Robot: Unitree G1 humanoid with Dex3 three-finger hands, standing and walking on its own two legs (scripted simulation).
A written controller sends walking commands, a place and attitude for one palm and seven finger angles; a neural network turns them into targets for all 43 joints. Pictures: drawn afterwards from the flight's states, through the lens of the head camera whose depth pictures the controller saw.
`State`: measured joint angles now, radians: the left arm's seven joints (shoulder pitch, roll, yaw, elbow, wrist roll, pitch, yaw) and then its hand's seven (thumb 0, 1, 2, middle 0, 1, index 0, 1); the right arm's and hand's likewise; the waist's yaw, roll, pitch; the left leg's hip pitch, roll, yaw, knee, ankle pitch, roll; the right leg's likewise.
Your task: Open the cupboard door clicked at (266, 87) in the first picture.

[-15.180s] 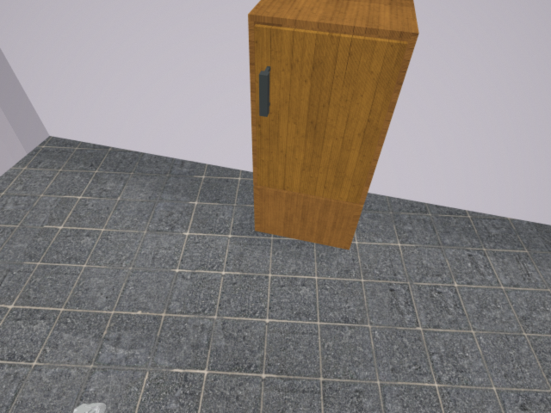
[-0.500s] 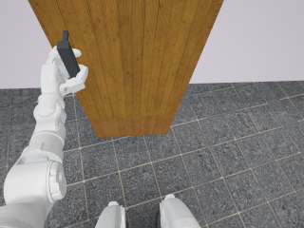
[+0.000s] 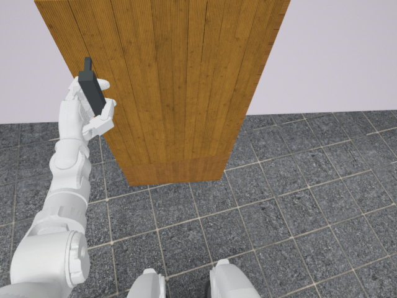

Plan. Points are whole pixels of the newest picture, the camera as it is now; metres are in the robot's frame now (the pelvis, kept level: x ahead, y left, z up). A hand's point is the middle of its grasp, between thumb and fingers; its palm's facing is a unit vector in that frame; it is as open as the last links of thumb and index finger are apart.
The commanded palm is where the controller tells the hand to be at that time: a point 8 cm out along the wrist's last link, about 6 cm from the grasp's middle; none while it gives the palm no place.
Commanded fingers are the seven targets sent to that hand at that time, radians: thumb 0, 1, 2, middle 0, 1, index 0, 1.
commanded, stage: pull the door open along its arc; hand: left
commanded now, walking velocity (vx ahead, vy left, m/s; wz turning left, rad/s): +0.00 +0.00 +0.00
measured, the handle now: (97, 92) +0.52 +0.18 +0.06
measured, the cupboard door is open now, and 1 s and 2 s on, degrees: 5 42 42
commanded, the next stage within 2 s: open thumb and fingers to let go in 0.80 s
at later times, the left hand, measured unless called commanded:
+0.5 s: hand (143, 171) +0.34 +0.08 +0.05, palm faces +0.44 -0.90 +0.02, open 6.5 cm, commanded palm +0.28 +0.11 +0.05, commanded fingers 0.00 0.90 0.90 -0.40 -1.35 -0.40 -1.35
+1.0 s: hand (178, 205) +0.28 +0.02 +0.05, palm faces +0.36 -0.93 -0.04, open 6.4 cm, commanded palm +0.23 +0.07 +0.05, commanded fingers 0.00 0.48 0.72 -0.37 -1.30 -0.37 -1.30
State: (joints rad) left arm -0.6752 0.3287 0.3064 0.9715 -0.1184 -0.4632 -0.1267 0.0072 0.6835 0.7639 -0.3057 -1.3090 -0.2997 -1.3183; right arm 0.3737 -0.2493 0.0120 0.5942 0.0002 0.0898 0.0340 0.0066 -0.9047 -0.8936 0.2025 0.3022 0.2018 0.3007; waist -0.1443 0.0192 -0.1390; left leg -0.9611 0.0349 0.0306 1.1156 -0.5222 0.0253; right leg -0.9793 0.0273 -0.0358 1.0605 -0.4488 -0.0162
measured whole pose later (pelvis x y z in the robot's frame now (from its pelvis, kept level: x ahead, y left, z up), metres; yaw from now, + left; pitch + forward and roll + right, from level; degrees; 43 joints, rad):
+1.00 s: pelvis +0.00 -0.05 +0.01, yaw +5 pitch +13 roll +1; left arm 0.15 -0.08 -0.28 0.16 0.10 -0.27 0.56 0.00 0.60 0.74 -0.34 -1.31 -0.36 -1.34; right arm 0.18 -0.17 0.01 0.55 -0.07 -0.05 0.03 0.01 -0.90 -0.89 0.20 0.30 0.20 0.30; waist -0.02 0.02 -0.17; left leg -0.77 0.01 -0.05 1.05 -0.50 -0.05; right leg -0.79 0.00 -0.11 1.07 -0.50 -0.09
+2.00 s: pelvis -0.02 -0.03 +0.00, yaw +5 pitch +12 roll +0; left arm 0.13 0.05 -0.30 0.11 0.02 -0.34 0.15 -0.02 -0.50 0.30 -0.21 -0.38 -0.14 -0.42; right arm 0.23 -0.21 0.01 0.48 -0.02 -0.06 0.03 0.01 -0.90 -0.89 0.20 0.30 0.20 0.30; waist -0.01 0.04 -0.13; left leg -0.84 -0.01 -0.04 1.14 -0.51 -0.01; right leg -0.85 -0.02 -0.10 1.12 -0.49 -0.05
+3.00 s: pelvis +0.00 -0.01 -0.02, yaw +4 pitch +15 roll -1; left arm 0.60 0.14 -0.14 -0.28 -0.08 -0.37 -0.04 -0.02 -0.50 0.30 -0.16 -0.30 -0.16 -0.31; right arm 0.26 -0.21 0.01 0.35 0.01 -0.02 -0.01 0.01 -0.90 -0.89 0.20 0.30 0.20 0.30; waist 0.00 0.03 -0.16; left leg -0.91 0.00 -0.03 1.24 -0.58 0.00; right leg -0.92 -0.01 -0.09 1.20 -0.55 -0.04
